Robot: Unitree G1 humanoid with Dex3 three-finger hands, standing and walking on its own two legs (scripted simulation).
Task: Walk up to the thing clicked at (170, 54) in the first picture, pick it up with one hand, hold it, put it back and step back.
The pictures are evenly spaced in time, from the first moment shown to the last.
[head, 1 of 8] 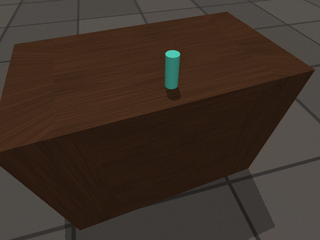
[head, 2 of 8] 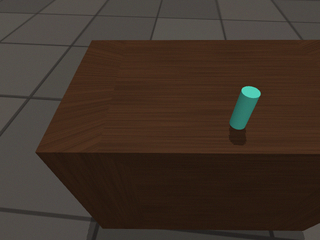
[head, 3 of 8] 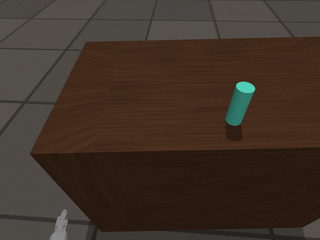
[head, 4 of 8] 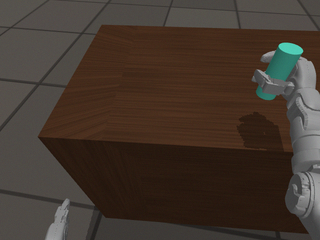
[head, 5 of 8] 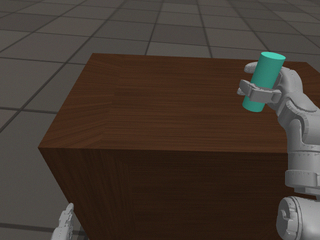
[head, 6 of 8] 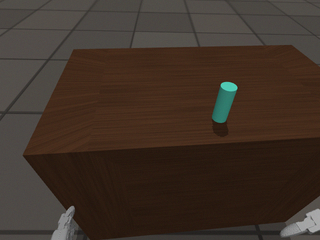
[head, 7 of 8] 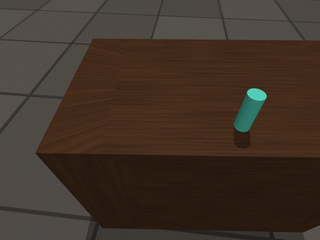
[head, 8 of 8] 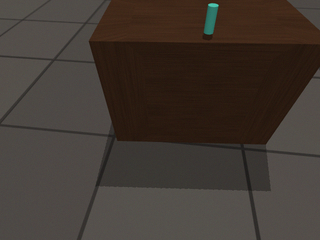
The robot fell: no
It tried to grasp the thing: yes
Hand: right
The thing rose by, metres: 0.24
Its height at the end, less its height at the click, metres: +0.00
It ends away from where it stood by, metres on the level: 0.00
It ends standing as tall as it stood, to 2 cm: yes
